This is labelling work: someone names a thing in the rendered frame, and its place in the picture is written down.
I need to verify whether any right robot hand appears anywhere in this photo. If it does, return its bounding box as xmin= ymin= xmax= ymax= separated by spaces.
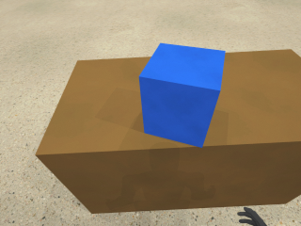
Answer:
xmin=237 ymin=207 xmax=267 ymax=226

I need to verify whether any carton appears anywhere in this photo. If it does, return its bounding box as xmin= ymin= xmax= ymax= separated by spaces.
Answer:
xmin=138 ymin=43 xmax=226 ymax=148

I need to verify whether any pedestal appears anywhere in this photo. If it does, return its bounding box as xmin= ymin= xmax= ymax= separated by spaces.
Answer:
xmin=35 ymin=49 xmax=301 ymax=214

